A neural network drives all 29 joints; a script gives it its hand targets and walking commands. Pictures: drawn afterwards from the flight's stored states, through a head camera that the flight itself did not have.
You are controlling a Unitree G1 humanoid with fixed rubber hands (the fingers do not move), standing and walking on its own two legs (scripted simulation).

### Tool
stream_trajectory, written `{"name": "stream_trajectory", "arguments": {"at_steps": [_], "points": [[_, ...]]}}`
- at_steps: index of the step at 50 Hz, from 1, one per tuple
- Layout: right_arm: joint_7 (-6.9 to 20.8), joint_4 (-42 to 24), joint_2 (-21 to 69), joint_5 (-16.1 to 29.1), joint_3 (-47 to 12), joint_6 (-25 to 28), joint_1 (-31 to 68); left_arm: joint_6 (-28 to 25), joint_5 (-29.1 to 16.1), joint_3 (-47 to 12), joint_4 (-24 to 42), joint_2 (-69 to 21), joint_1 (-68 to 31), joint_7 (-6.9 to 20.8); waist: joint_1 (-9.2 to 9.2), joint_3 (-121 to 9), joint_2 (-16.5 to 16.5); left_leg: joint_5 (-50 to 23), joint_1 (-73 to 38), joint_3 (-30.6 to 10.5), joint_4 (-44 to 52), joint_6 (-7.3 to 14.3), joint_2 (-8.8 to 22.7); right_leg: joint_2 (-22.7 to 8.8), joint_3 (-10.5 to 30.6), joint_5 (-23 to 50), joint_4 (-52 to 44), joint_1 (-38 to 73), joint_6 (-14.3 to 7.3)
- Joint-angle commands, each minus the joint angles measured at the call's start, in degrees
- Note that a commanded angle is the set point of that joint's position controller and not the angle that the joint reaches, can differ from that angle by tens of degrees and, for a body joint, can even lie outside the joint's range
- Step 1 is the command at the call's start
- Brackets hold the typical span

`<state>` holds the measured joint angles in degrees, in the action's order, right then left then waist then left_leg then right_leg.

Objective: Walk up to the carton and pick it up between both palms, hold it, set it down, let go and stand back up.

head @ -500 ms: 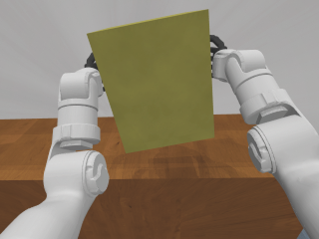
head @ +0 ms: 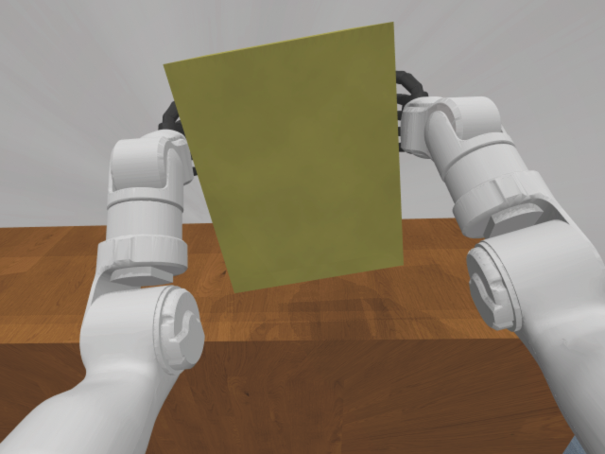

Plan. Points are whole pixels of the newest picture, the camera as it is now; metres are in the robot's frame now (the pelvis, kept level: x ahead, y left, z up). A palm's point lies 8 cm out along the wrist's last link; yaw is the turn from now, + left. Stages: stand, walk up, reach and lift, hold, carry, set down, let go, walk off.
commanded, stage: hold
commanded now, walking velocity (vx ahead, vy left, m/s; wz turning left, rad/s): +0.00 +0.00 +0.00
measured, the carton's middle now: (296, 151) +0.38 +0.00 +0.31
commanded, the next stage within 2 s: set down in 0.16 s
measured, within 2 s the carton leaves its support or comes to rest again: neither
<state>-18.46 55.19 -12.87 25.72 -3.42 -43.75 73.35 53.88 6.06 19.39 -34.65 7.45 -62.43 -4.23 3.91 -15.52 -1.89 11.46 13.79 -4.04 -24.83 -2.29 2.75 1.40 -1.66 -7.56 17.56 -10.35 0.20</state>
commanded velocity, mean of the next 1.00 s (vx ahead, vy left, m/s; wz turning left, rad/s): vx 0.00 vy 0.00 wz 0.00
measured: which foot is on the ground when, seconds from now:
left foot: down 0.00-1.00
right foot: down 0.00-1.00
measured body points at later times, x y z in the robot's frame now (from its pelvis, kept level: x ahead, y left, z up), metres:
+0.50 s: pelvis +0.00 +0.00 +0.00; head -0.09 +0.02 +0.44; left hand +0.41 +0.16 +0.33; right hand +0.39 -0.14 +0.35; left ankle +0.02 +0.14 -0.75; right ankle +0.02 -0.12 -0.75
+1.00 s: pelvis +0.01 +0.01 +0.00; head -0.06 +0.04 +0.45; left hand +0.43 +0.16 +0.25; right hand +0.42 -0.13 +0.26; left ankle +0.02 +0.14 -0.75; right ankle +0.02 -0.12 -0.75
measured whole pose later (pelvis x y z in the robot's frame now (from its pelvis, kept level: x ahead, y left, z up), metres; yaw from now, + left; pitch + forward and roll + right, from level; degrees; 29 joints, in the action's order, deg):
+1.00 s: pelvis +0.01 +0.01 +0.00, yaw +0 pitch -2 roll -2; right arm -14.8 59.6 -5.9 15.6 4.8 -22.1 64.1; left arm 32.7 4.5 12.9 -43.4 9.5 -57.3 -5.0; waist 5.1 -7.4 2.1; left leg 11.5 9.1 -4.0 -23.0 -1.6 1.8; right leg 0.5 -1.6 -7.4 14.9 -5.1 1.0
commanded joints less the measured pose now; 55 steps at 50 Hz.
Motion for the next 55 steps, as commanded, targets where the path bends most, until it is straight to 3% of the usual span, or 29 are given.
{"name": "stream_trajectory", "arguments": {"at_steps": [1, 2, 3, 4, 5, 8, 10, 12, 13, 16, 17, 21, 22, 24, 25, 29, 33, 36, 39, 40, 42, 44, 46, 47, 50, 51, 52, 53, 55], "points": [[9.86, -21.86, 43.61, 12.32, -4.08, 1.72, 49.34, -7.98, -12.11, -18.00, 20.61, -35.15, -62.71, 8.25, 1.11, -23.90, -2.07, -13.68, -5.40, -0.11, 2.45, -2.09, -5.96, 4.95, 3.36, 12.36, 0.07, 12.60, 2.27], [10.07, -20.14, 42.24, 12.27, -3.02, 1.36, 48.82, -7.62, -9.62, -17.45, 16.95, -34.98, -61.08, 8.32, 0.97, -20.45, -3.71, -10.54, -3.80, 0.25, 3.41, -2.50, -5.95, 4.76, 3.20, 8.21, -0.55, 10.92, 2.03], [10.07, -21.75, 42.19, 11.48, -3.63, 1.82, 51.14, -7.44, -11.02, -16.28, 13.97, -34.40, -59.86, 8.45, -0.21, -19.12, -0.38, -9.14, -2.94, 0.38, 3.59, -1.54, -5.56, 4.83, 3.36, 7.52, -0.45, 11.00, 2.37], [9.84, -20.02, 40.65, 10.81, -1.72, 1.43, 47.47, -7.21, -10.12, -16.15, 14.18, -35.00, -57.43, 8.79, 1.76, -18.87, -1.00, -9.56, -3.01, 0.02, 3.86, -2.02, -5.29, 4.70, 3.37, 9.01, -0.23, 11.90, 2.22], [9.96, -23.64, 42.97, 12.67, -3.50, 2.17, 51.61, -7.54, -11.25, -17.04, 16.48, -36.20, -57.98, 8.75, -0.01, -22.67, -1.38, -11.80, -3.89, -0.03, 2.84, -1.45, -5.39, 4.52, 3.94, 10.71, -0.33, 13.25, 2.37], [10.15, -21.88, 41.69, 13.13, -4.00, 1.79, 48.40, -6.74, -9.02, -16.39, 16.27, -34.37, -55.97, 8.88, -0.17, -22.04, -2.42, -13.92, -4.47, 0.41, 2.57, -1.77, -6.03, 4.77, 3.50, 12.51, 0.04, 13.87, 2.33], [9.92, -22.31, 43.17, 9.77, -2.44, 3.73, 54.26, -8.14, -11.45, -15.33, 11.51, -33.11, -59.87, 9.89, 0.84, -15.88, 0.00, -5.72, 0.95, 1.28, 4.74, -0.65, -5.89, 5.06, 2.53, 5.88, -1.98, 10.78, 2.28], [10.46, -18.04, 45.10, 8.77, -2.97, 5.81, 54.88, -10.61, -11.95, -15.99, 12.99, -33.30, -64.18, 10.09, 0.42, -21.02, -1.04, -8.09, -0.45, 1.26, 4.20, -0.42, -5.64, 4.51, 2.93, 9.39, -0.42, 12.01, 1.99], [10.52, -15.18, 43.04, 7.90, -0.31, 5.91, 54.30, -10.73, -10.54, -14.53, 9.74, -33.18, -63.26, 10.06, 1.36, -20.36, -2.84, -6.08, -0.72, 0.93, 4.78, -1.09, -5.49, 4.36, 2.89, 6.94, -0.94, 11.91, 1.44], [10.39, -13.89, 42.02, 2.67, 3.19, 10.10, 57.65, -14.29, -7.10, -10.97, 1.78, -30.73, -61.40, 11.09, 1.02, -17.09, -0.45, -5.23, -1.14, 1.00, 5.27, -0.37, -5.60, 3.63, 2.52, 4.08, -2.12, 11.20, 2.01], [10.43, -6.93, 41.97, 0.70, 4.70, 10.88, 53.87, -15.80, -5.66, -8.98, -1.43, -30.46, -61.27, 11.35, 1.24, -13.09, -0.94, -3.50, -0.91, 1.45, 6.22, -0.18, -5.66, 3.39, 2.33, 2.96, -2.70, 11.32, 1.65], [10.86, -11.57, 39.86, 0.20, 4.07, 16.28, 52.20, -19.10, -5.77, -11.38, -0.83, -32.43, -57.72, 11.82, 2.12, -20.07, -2.21, -13.00, -7.20, 1.57, 5.18, -0.39, -5.67, 4.03, 1.90, 9.94, -2.19, 15.23, 1.96], [10.72, -5.15, 39.99, -2.01, 4.88, 16.05, 49.75, -19.50, -3.42, -8.03, -5.43, -31.45, -54.80, 12.27, 0.81, -15.45, -0.62, -9.00, -6.15, 1.88, 6.50, 0.49, -6.04, 3.55, 2.01, 5.55, -3.77, 14.52, 2.06], [10.73, -5.04, 40.87, -4.07, 6.21, 18.53, 49.04, -20.35, -1.35, -7.31, -4.40, -29.56, -53.61, 12.38, -0.02, -13.16, -0.64, -10.13, -6.44, 3.23, 6.99, 1.38, -6.58, 3.17, 1.85, 7.27, -3.60, 16.11, 2.88], [10.45, -5.35, 39.85, -5.17, 7.02, 19.15, 47.99, -20.95, -2.51, -9.26, -2.04, -30.53, -55.08, 12.53, 2.49, -14.80, -1.11, -10.86, -7.57, 2.44, 6.83, 0.41, -6.32, 3.46, 1.21, 9.28, -2.89, 16.96, 2.50], [11.28, -7.95, 39.90, -5.76, 6.23, 22.69, 48.48, -23.17, -3.85, -12.90, 0.99, -33.43, -56.23, 12.02, 2.40, -15.12, -2.87, -16.90, -10.18, 2.61, 6.17, -1.36, -5.81, 4.45, -0.17, 9.94, -2.84, 16.74, 2.05], [11.31, -11.55, 44.20, -5.30, 2.31, 24.97, 49.01, -24.88, -3.59, -14.18, -0.95, -33.48, -53.59, 11.09, 0.11, -16.42, -1.27, -16.94, -12.22, 3.67, 5.42, 0.11, -7.01, 3.82, -0.59, 10.62, -3.18, 16.50, 3.04], [10.93, -19.84, 45.50, -4.12, -0.42, 27.16, 49.04, -26.74, -9.13, -23.81, 11.79, -38.01, -57.77, 9.24, 2.88, -26.71, -6.32, -29.51, -20.17, 2.73, 0.82, -3.17, -6.56, 4.08, -0.95, 16.76, -1.61, 14.59, 2.86], [10.53, -15.96, 43.26, -5.24, 0.28, 25.62, 48.40, -25.26, -6.30, -22.39, 4.17, -38.13, -49.66, 9.82, 3.15, -16.86, -4.25, -23.38, -16.21, 2.69, 3.33, -2.13, -6.49, 3.90, -0.72, 13.33, -2.98, 13.96, 3.50], [10.79, -20.03, 46.01, -5.09, -1.28, 26.75, 49.81, -26.32, -8.59, -24.10, 8.26, -39.15, -53.11, 9.72, 2.72, -20.68, -3.26, -21.48, -16.22, 2.27, 3.11, -1.61, -6.40, 3.86, -0.26, 12.71, -2.22, 14.01, 3.10], [10.90, -23.92, 44.27, -5.05, -1.41, 26.85, 51.37, -26.23, -9.37, -25.55, 6.45, -40.98, -50.17, 9.28, 2.80, -22.27, -3.42, -22.75, -16.95, 2.05, 2.19, -2.26, -6.27, 4.41, -0.41, 12.61, -2.57, 13.73, 2.74], [11.01, -21.39, 45.20, -3.81, -2.65, 25.86, 49.24, -26.21, -9.97, -24.48, 8.17, -40.27, -51.63, 8.62, 2.05, -22.09, -3.29, -24.75, -17.68, 2.02, 1.62, -1.97, -6.17, 4.40, 0.02, 12.94, -2.24, 11.93, 3.11], [10.89, -20.37, 44.20, -5.15, 0.33, 26.76, 51.38, -26.98, -10.01, -27.15, 8.20, -42.16, -52.84, 8.20, 4.71, -24.44, -6.34, -22.31, -19.19, 1.55, 1.43, -3.09, -5.88, 4.34, -0.15, 11.10, -2.68, 10.92, 2.07], [11.06, -23.73, 45.02, -5.01, -1.09, 27.56, 51.13, -27.89, -11.38, -28.89, 11.67, -43.95, -54.81, 7.75, 4.10, -27.58, -7.21, -24.99, -20.90, 1.80, 0.87, -3.90, -5.75, 4.49, -0.44, 12.94, -1.86, 11.21, 2.21], [11.63, -17.30, 45.52, -4.95, -1.10, 25.98, 50.30, -27.18, -9.21, -23.36, 6.72, -40.70, -53.08, 7.44, 1.36, -22.04, -3.80, -22.49, -16.57, 1.74, 1.99, -2.04, -5.93, 4.13, 0.98, 12.03, -2.66, 11.55, 2.56], [11.67, -16.65, 45.46, -5.22, -1.12, 26.12, 49.27, -27.79, -9.17, -24.22, 6.96, -40.64, -52.16, 7.32, 2.24, -22.98, -5.57, -22.53, -16.76, 1.91, 2.06, -2.50, -6.28, 3.78, 0.62, 13.28, -2.55, 12.97, 2.72], [12.24, -15.68, 46.87, -4.70, -1.20, 26.59, 48.42, -28.54, -9.08, -23.76, 9.33, -40.77, -53.92, 7.15, 0.80, -24.98, -4.89, -23.69, -18.03, 1.87, 1.49, -2.77, -5.73, 4.47, 0.65, 11.89, -2.07, 12.44, 2.48], [12.05, -17.57, 45.92, -5.13, -0.57, 26.92, 47.30, -28.99, -11.02, -26.95, 11.50, -42.27, -55.35, 6.83, 3.30, -27.12, -6.50, -27.05, -19.78, 1.60, 0.64, -3.89, -5.74, 4.64, 0.10, 15.20, -1.68, 12.89, 2.41], [11.97, -11.38, 45.14, -6.69, 1.98, 26.05, 45.91, -28.96, -8.03, -22.89, 4.72, -39.34, -53.50, 7.21, 2.70, -19.83, -4.85, -19.25, -17.35, 2.21, 2.93, -2.81, -5.78, 3.90, 0.42, 10.05, -3.13, 10.98, 2.80]]}}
